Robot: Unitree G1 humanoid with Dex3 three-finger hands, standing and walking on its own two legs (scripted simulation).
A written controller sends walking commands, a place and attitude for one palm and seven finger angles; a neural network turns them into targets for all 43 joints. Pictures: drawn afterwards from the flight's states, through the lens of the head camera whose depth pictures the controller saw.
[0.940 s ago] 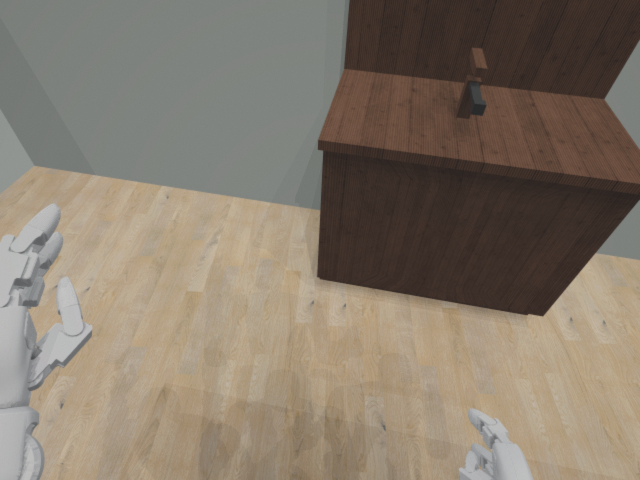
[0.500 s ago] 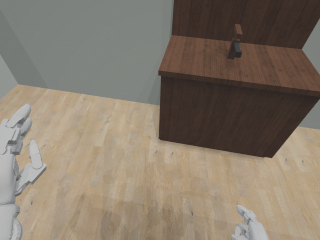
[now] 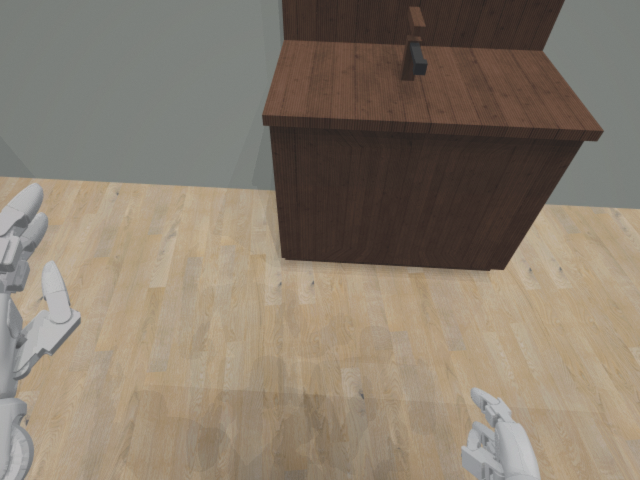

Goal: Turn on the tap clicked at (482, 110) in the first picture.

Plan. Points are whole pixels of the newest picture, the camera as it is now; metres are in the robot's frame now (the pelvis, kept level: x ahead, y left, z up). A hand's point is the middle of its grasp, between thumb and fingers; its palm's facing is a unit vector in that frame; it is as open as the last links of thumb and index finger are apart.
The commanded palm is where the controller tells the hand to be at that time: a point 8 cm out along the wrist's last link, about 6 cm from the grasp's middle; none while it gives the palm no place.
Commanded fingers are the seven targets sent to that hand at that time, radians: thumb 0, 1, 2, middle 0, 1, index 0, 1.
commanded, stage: walk to a spot facing it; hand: left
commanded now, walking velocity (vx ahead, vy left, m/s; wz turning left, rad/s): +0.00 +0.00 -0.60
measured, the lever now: (419, 67) +1.00 -0.17 +0.05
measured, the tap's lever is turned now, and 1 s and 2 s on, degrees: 0 0 0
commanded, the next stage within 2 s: turn to face it in 1.42 s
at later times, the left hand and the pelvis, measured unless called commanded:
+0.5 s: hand (203, 283) +0.26 +0.13 +0.18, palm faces +0.14 -0.90 -0.41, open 7.4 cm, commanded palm +0.21 +0.21 +0.20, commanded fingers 0.00 0.90 0.90 -0.20 -0.30 -0.20 -0.30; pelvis -0.02 -0.02 +0.00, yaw -16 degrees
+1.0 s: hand (367, 244) +0.31 -0.02 +0.18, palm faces -0.14 -0.86 -0.49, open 7.4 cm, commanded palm +0.28 +0.06 +0.20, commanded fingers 0.00 0.90 0.90 -0.20 -0.30 -0.20 -0.30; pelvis -0.01 -0.08 -0.01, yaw -34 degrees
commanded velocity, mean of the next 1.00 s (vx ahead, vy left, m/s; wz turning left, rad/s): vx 0.19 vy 0.00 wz -0.52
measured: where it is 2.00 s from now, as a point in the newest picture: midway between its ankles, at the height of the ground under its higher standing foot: outside the picture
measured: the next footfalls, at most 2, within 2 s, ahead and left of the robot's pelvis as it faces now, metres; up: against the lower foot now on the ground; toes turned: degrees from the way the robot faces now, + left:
left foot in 0.70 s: +0.07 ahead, +0.11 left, +0.00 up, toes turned -19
right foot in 0.98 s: +0.02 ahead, -0.23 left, +0.00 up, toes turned -42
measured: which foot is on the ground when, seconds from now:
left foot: down 0.00-0.38, up 0.40-0.68, down 0.70-0.98, up 1.00-1.00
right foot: down 0.00-0.70, up 0.72-0.96, down 0.98-1.00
